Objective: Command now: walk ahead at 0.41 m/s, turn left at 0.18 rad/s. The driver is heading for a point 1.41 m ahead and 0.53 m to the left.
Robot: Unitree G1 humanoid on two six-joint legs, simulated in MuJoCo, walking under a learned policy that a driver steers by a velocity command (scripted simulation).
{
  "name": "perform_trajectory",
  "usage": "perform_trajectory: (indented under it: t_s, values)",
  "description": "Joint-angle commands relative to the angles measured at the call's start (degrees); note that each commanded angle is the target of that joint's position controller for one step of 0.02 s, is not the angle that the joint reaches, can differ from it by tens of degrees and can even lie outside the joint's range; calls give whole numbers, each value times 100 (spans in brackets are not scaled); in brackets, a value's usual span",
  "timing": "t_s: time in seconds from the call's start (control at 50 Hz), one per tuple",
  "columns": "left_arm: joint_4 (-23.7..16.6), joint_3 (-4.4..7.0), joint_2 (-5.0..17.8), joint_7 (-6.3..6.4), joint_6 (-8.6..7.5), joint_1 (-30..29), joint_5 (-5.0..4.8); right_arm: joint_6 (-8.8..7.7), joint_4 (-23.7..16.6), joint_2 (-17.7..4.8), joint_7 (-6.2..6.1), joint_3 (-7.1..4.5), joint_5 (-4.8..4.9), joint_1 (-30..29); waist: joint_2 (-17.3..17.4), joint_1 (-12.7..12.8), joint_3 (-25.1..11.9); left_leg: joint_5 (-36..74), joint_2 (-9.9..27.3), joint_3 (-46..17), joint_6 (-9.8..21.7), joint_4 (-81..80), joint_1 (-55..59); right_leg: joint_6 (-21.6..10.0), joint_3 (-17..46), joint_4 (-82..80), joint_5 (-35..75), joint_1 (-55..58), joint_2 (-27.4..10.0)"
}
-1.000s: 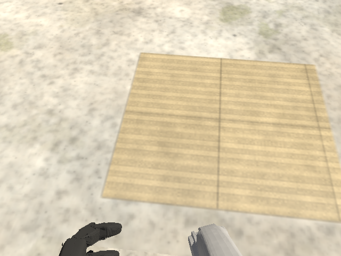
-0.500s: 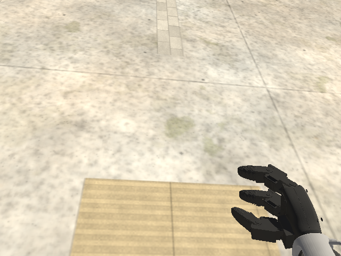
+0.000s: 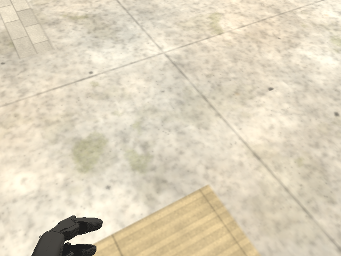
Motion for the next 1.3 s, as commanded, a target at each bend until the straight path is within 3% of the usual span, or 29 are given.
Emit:
perform_trajectory:
  t_s: [0.02,0.04,0.06,0.08,0.1,0.14,0.2,0.24,0.28,0.36,0.4,0.42,0.44,0.46,0.5,0.56,0.6,0.68,0.74,0.82,0.9,0.98,1.0,1.02,1.04,1.06,1.1,1.18,1.3]
  values:
    - [422,362,1361,205,-109,2845,270,-17,-687,-132,39,-2,93,-306,-504,1344,-1760,-897,-618,-317,366,4503,-3436,-525,1854,490,5670,5605,-2339]
    - [164,452,1453,265,-82,2871,48,122,-773,-455,-85,-77,263,218,-636,1300,-3213,-1246,-782,-1521,446,6030,-3839,-1215,3072,506,7120,6211,-3155]
    - [69,447,1207,340,9,2318,-182,214,-873,-822,-123,-177,85,-373,-131,1214,-2892,-424,-458,-1405,473,5957,-3912,-1114,2508,80,5953,5387,-2696]
    - [60,320,763,379,24,1801,-226,252,-983,-679,-115,-159,6,-702,-107,972,-1916,-13,-237,-1171,405,5510,-4291,-929,2013,-302,4810,4647,-2420]
    - [113,244,460,411,22,1653,-222,313,-985,-566,-101,-152,-114,-884,-66,845,-1222,159,-100,-1053,331,5214,-4435,-784,1667,-612,4161,4024,-2194]
    - [193,203,265,522,50,1637,-256,568,-951,-422,-7,-202,-271,-785,-178,608,-665,208,-26,-966,176,4954,-3907,-730,980,-1199,3649,2818,-2085]
    - [283,291,412,584,20,1254,-223,790,-1173,-147,29,-209,-268,-993,-348,264,-448,531,53,-894,131,4465,-3694,-753,280,-1691,2839,2012,-2113]
    - [287,283,418,597,35,830,-202,928,-1388,-122,108,-189,-252,-1326,-561,67,-271,1232,300,-923,217,3501,-3382,-444,-363,-1808,1909,1592,-1918]
    - [261,320,480,581,51,638,-193,987,-1476,-160,220,-184,-222,-1544,-620,97,-257,1986,271,-732,293,2555,-2791,-154,-851,-1735,822,1347,-1739]
    - [310,479,794,549,234,870,-197,983,-1764,-376,297,-273,-221,-2025,-257,318,-140,1771,20,-267,415,1690,-2319,142,-966,-1156,-641,1510,-2074]
    - [361,507,765,540,381,1219,-153,858,-1770,-582,243,-396,-307,-1812,377,293,-83,1496,-167,-428,591,979,-1846,459,-1216,69,-1481,1517,-1776]
    - [341,503,695,487,509,1524,-50,756,-1696,-998,143,-495,-340,-1465,1714,247,106,2686,308,-1627,821,121,-1662,738,-1523,1783,-2822,966,-1203]
    - [-32,376,367,478,661,1736,-75,742,-1976,-1647,89,-590,-248,-1569,2556,618,0,3722,1447,-4228,1627,-321,-1385,1042,-868,3190,-4525,-437,-197]
    - [-169,340,447,509,720,1644,-25,788,-2084,-1825,91,-716,-125,-1363,2133,337,-728,2522,1700,-5154,2100,-1167,-1089,963,70,3780,-4373,-638,-68]
    - [-138,366,627,587,629,1109,-87,886,-2122,-1396,11,-612,-241,-1925,1386,477,-276,844,1182,-4200,1771,-1195,-1449,808,438,3636,-3038,-762,-238]
    - [123,394,717,619,696,1225,-34,914,-2185,-898,13,-458,-141,-2371,1043,660,-513,1941,469,-3107,1233,-903,-1861,781,437,3138,-2107,53,-236]
    - [167,361,611,590,770,1187,-56,887,-2114,-973,55,-488,-123,-2220,711,634,-591,2076,368,-3181,1160,-858,-1767,810,477,2874,-2089,145,-111]
    - [247,357,618,571,803,1112,-119,943,-2076,-1078,50,-527,-167,-2107,800,515,-427,977,365,-3556,1144,-1099,-1503,835,587,2294,-1922,-107,-9]
    - [457,397,694,570,774,1251,-156,903,-2051,-810,43,-403,-243,-2095,966,413,-455,877,413,-3418,1123,-1225,-1624,755,458,2135,-1834,188,-131]
    - [692,327,510,484,766,1405,-222,848,-1910,-390,11,-168,-325,-2236,944,424,-393,540,439,-3050,1164,-1455,-2079,595,319,1338,-2038,1196,-146]
    - [780,388,730,396,742,1546,-304,858,-1742,-747,-67,-222,-340,-2245,922,428,13,513,675,-2950,1367,-1381,-2103,302,165,735,-2629,1571,162]
    - [869,344,513,412,651,2064,-260,843,-1634,-806,-217,-241,-191,-2415,498,728,121,1168,620,-2494,1164,-765,-2245,12,257,-859,-2108,2393,304]
    - [786,377,679,417,602,2073,-204,831,-1651,-759,-240,-249,-172,-2466,202,753,189,1085,341,-2166,888,-186,-2481,-156,1044,-1434,-1902,2499,-86]
    - [619,516,1282,437,544,2021,-179,821,-1836,-561,-241,-219,-153,-2531,-712,685,148,641,-506,-1264,472,1167,-3159,-610,2999,-2046,-1340,2625,-1414]
    - [657,641,1551,423,549,2080,-178,767,-2036,-657,-236,-226,-188,-3025,-875,827,654,-120,-1032,-903,318,1943,-3809,-1061,3849,-2118,220,2229,-1986]
    - [704,660,1456,432,553,2246,-191,762,-2031,-612,-202,-222,-224,-3059,-300,775,535,-76,-871,-1228,265,2766,-3807,-1140,3592,-2007,526,2317,-1774]
    - [574,695,1342,459,610,1774,-233,792,-1927,-591,-181,-226,-192,-2929,89,534,376,445,-709,-1342,132,3200,-3904,-789,2857,-1785,254,2434,-1104]
    - [503,703,1125,446,670,1904,-305,840,-1937,-514,-122,-154,-225,-3035,-97,724,-52,662,-669,-1247,-49,3025,-4101,-614,2714,-1508,614,3087,-626]
    - [421,840,1406,439,701,2039,-252,755,-2040,-665,-145,-87,-143,-3364,-402,975,-232,582,-805,-1361,-23,1768,-3680,-524,3365,-1235,697,3293,-469]
Velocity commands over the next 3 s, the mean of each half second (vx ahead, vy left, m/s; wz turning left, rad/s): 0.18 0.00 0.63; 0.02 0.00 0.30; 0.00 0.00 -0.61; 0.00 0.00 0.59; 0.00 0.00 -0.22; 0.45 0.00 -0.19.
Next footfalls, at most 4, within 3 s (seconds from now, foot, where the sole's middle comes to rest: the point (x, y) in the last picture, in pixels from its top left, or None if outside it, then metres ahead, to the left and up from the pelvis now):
0.42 left None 0.25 0.19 -0.75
1.00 right None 0.25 0.01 -0.75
1.44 left None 0.24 0.20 -0.75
1.82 right None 0.27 0.01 -0.75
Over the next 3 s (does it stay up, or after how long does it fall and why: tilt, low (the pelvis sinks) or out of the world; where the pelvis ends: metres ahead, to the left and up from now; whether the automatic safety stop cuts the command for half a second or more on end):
stays up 0.37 0.06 0.02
